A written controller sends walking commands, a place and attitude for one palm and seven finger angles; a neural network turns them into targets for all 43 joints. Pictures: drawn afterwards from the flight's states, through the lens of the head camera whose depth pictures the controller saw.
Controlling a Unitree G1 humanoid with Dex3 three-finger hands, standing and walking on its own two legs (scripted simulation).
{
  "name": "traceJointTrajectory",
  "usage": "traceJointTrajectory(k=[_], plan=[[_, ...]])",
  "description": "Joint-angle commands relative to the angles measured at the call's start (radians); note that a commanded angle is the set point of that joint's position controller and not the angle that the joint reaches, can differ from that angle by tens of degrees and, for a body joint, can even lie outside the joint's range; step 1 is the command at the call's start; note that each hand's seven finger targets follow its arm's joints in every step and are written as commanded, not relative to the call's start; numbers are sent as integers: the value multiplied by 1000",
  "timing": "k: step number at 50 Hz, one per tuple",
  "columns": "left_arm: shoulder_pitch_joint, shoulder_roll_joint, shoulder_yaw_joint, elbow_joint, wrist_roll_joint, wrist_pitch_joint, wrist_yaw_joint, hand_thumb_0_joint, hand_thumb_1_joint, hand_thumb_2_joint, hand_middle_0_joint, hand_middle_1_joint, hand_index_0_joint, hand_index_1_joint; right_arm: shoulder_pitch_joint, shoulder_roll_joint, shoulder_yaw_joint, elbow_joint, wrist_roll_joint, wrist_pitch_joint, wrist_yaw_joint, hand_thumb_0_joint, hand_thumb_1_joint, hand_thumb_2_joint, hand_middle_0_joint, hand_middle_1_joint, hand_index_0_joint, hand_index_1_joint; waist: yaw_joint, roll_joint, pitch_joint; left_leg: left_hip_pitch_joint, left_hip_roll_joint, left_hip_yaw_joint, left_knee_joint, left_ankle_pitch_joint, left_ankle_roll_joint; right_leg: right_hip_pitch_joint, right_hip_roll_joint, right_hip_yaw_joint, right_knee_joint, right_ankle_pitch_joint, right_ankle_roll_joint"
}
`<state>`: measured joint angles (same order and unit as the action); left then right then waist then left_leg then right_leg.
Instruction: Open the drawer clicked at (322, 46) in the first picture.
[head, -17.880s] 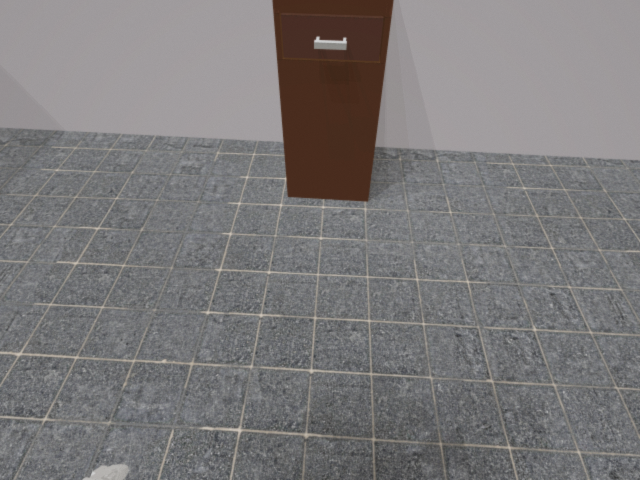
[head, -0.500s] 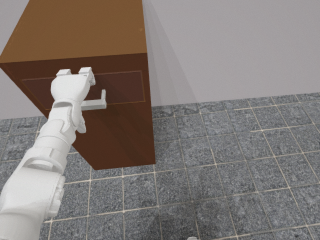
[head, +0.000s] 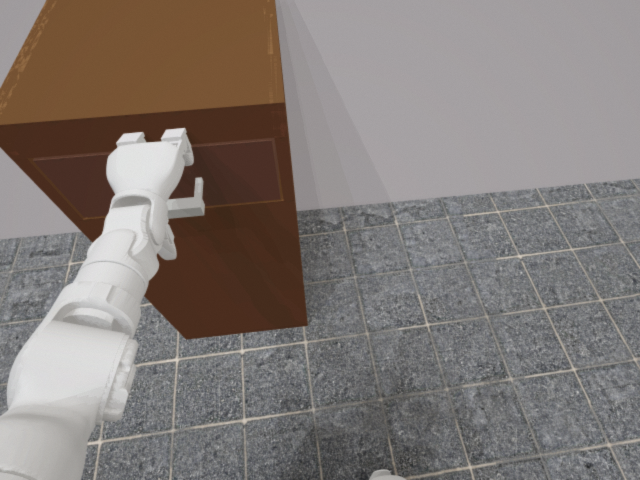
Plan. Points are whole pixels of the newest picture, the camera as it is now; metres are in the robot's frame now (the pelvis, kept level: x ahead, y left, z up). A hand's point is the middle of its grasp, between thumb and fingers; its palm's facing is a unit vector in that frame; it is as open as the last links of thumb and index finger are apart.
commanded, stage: re-aim the fingers above the handle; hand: left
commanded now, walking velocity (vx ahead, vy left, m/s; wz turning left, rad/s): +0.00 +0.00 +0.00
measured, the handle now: (168, 198) +0.53 +0.21 -0.01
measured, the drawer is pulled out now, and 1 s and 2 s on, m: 0.00 0.00 0.00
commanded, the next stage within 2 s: lower the fingers behind the handle in 0.04 s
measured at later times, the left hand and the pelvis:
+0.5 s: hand (158, 211) +0.48 +0.21 +0.01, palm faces -0.06 -0.02 -1.00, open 13.8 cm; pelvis +0.00 +0.00 -0.01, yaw +0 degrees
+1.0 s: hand (165, 227) +0.47 +0.21 -0.01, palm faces -0.07 -0.04 -1.00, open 13.9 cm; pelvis -0.01 +0.01 -0.02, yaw +0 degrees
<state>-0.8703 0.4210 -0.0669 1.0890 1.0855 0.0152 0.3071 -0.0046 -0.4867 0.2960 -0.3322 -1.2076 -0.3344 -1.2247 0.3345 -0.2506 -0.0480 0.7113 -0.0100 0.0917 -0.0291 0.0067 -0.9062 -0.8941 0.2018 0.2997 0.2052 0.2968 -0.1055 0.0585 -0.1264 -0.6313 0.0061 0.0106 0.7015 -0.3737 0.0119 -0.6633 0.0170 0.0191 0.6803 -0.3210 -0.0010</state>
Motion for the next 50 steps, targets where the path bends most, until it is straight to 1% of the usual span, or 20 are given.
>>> traceJointTrajectory(k=[1, 4, 8, 12, 13, 16, 18, 20, 21, 22, 24, 28, 29, 31, 38, 39, 43, 44, 47, 50], plan=[[-478, 278, 69, -200, 1, -12, 27, 0, -500, 300, -300, -1200, -300, -1200, 119, -155, -58, -58, 0, -27, -24, 0, -900, -900, 200, 300, 200, 300, -20, -46, -411, 170, -33, 29, -33, 393, 32, 263, 26, -25, -52, 385, -23], [-436, 320, 96, -182, 0, -14, 27, 0, -500, 300, -300, -1200, -300, -1200, 122, -158, -53, -60, 2, -25, -25, 0, -900, -900, 200, 300, 200, 300, -5, -46, -409, 143, -36, 31, -35, 377, 31, 276, 25, -23, -46, 382, -22], [-411, 320, 99, -176, 1, -22, 29, 0, -500, 300, -300, -1200, -300, -1200, 126, -159, -57, -59, 2, -28, -23, 0, -900, -900, 200, 300, 200, 300, -1, -35, -406, 142, -34, 32, -31, 379, 30, 264, 26, -24, -42, 377, -24], [-435, 252, 46, -181, 4, -34, 33, 0, -500, 300, -300, -1200, -300, -1200, 138, -158, -64, -54, 2, -34, -20, 0, -900, -900, 200, 300, 200, 300, -28, -20, -400, 163, -29, 26, -18, 386, 29, 209, 30, -26, -41, 362, -24], [-407, 252, 57, -174, 0, -38, 32, 0, -500, 300, -300, -1200, -300, -1200, 140, -158, -66, -53, 1, -36, -18, 0, -900, -900, 200, 300, 200, 300, -17, -22, -399, 165, -29, 25, -17, 385, 29, 208, 32, -29, -41, 353, -26], [-432, 280, 78, -196, -3, -59, 34, 0, -500, 300, -300, -1200, -300, -1200, 147, -162, -67, -46, -5, -37, -19, 0, -900, -900, 200, 300, 200, 300, -24, -37, -430, 154, -31, 21, 0, 406, 31, 221, 31, -24, -29, 386, -25], [-420, 282, 80, -191, 7, -68, 43, 0, -500, 300, -300, -1200, -300, -1200, 147, -162, -69, -40, -5, -38, -18, 0, -900, -900, 200, 300, 200, 300, -21, -13, -413, 148, -29, 16, 6, 391, 28, 184, 32, -27, -18, 355, -27], [-451, 243, 49, -204, 16, -73, 59, 0, -500, 300, -300, -1200, -300, -1200, 151, -158, -71, -35, -7, -43, -16, 0, -900, -900, 200, 300, 200, 300, -35, 12, -412, 166, -26, 10, 18, 397, 25, 134, 36, -35, -11, 328, -30], [-475, 240, 52, -214, 16, -77, 66, 0, -500, 300, -300, -1200, -300, -1200, 154, -159, -75, -29, -12, -46, -14, 0, -900, -900, 200, 300, 200, 300, -43, 6, -427, 177, -24, 7, 28, 421, 26, 128, 37, -36, -6, 339, -30], [-466, 264, 75, -216, 17, -79, 76, 0, -500, 300, -300, -1200, -300, -1200, 162, -160, -76, -27, -14, -46, -11, 0, -900, -900, 200, 300, 200, 300, -32, 30, -457, 186, -22, 3, 33, 435, 24, 126, 37, -36, 5, 339, -30], [-459, 233, 54, -192, 18, -66, 86, 0, -500, 300, -300, -1200, -300, -1200, 162, -157, -74, -24, -16, -45, -7, 0, -900, -900, 200, 300, 200, 300, -37, 35, -453, 184, -22, 1, 47, 450, 20, 100, 39, -43, 17, 337, -32], [-456, 264, 84, -176, 17, -39, 101, 0, -500, 300, -300, -1200, -300, -1200, 166, -164, -71, -19, -22, -38, 1, 0, -900, -900, 200, 300, 200, 300, -32, 17, -482, 160, -20, -1, 62, 472, 21, 116, 40, -43, 37, 368, -30], [-435, 257, 80, -159, 20, -29, 101, 0, -500, 300, -300, -1200, -300, -1200, 162, -163, -71, -20, -22, -37, 2, 0, -900, -900, 200, 300, 200, 300, -29, 26, -472, 156, -22, 2, 65, 467, 20, 109, 40, -44, 36, 360, -30], [-425, 269, 91, -120, 16, -11, 99, 0, -500, 300, -300, -1200, -300, -1200, 161, -169, -68, -14, -23, -30, 3, 0, -900, -900, 200, 300, 200, 300, -35, -23, -448, 123, -22, 1, 64, 453, 23, 119, 40, -44, 35, 366, -29], [-369, 249, 62, -49, 20, 20, 77, 0, -500, 300, -300, -1200, -300, -1200, 158, -169, -57, -27, -13, -21, 1, 0, -900, -900, 200, 300, 200, 300, -32, -37, -390, 76, -22, 5, 58, 373, 24, 85, 38, -47, 36, 301, -30], [-398, 219, 31, -53, 22, 20, 73, 0, -500, 300, -300, -1200, -300, -1200, 157, -168, -56, -31, -12, -23, -2, 0, -900, -900, 200, 300, 200, 300, -49, -44, -372, 67, -20, 4, 56, 347, 25, 67, 39, -48, 33, 282, -28], [-405, 238, 63, -128, 16, -27, 67, 0, -500, 300, -300, -1200, -300, -1200, 164, -163, -63, -41, -18, -33, -5, 0, -900, -900, 200, 300, 200, 300, -34, -3, -445, 110, -15, -5, 82, 384, 24, 55, 38, -44, 57, 288, -31], [-427, 223, 51, -157, 16, -47, 70, 0, -500, 300, -300, -1200, -300, -1200, 164, -160, -65, -41, -22, -37, -7, 0, -900, -900, 200, 300, 200, 300, -43, 5, -462, 114, -14, -8, 92, 394, 24, 48, 38, -42, 64, 296, -30], [-402, 251, 88, -167, 24, -83, 94, 0, -500, 300, -300, -1200, -300, -1200, 167, -160, -68, -30, -28, -44, -4, 0, -900, -900, 200, 300, 200, 300, -30, 16, -466, 93, -12, -15, 115, 391, 20, 16, 38, -46, 89, 277, -32], [-435, 255, 90, -178, 43, -80, 140, 0, -500, 300, -300, -1200, -300, -1200, 165, -161, -71, -18, -34, -52, 2, 0, -900, -900, 200, 300, 200, 300, -37, 38, -479, 75, -12, -21, 135, 375, 17, -24, 39, -50, 111, 254, -35]])
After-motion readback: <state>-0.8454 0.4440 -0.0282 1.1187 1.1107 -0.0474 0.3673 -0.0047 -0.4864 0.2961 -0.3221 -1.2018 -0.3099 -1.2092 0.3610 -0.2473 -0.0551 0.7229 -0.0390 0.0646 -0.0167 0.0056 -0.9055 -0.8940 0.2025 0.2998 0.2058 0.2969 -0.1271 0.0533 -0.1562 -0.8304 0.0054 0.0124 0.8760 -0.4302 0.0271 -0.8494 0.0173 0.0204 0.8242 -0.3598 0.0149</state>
